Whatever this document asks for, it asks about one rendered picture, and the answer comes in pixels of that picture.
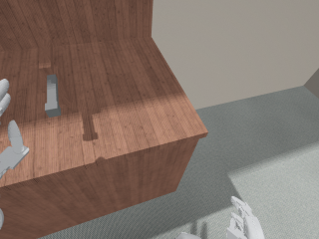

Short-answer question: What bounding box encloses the tap lever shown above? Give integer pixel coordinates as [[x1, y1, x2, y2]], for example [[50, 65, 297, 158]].
[[45, 74, 61, 118]]

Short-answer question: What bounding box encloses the robot right hand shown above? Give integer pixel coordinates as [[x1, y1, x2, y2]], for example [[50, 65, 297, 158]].
[[226, 196, 266, 239]]

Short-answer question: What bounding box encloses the robot left hand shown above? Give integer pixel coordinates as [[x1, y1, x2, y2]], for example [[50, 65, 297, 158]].
[[0, 79, 29, 179]]

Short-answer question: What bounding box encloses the counter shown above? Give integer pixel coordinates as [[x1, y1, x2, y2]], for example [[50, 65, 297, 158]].
[[0, 0, 208, 239]]

